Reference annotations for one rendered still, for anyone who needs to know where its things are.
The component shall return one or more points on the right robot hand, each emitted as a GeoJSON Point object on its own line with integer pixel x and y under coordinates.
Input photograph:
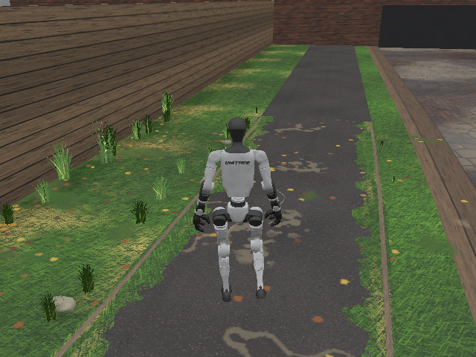
{"type": "Point", "coordinates": [277, 215]}

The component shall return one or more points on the robot torso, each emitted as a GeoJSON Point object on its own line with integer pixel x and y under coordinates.
{"type": "Point", "coordinates": [237, 180]}

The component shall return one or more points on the robot right forearm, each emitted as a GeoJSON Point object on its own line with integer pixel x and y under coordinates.
{"type": "Point", "coordinates": [273, 199]}

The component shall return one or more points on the left robot upper arm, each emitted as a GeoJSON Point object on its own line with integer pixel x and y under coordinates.
{"type": "Point", "coordinates": [210, 170]}

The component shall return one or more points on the right robot upper arm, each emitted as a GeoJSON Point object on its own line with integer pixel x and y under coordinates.
{"type": "Point", "coordinates": [261, 157]}

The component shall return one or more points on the robot left forearm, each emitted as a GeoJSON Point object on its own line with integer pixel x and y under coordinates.
{"type": "Point", "coordinates": [202, 201]}

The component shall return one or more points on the left robot foot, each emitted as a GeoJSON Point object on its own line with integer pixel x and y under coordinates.
{"type": "Point", "coordinates": [226, 296]}

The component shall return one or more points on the left robot hand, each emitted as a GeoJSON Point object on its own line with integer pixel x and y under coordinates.
{"type": "Point", "coordinates": [197, 221]}

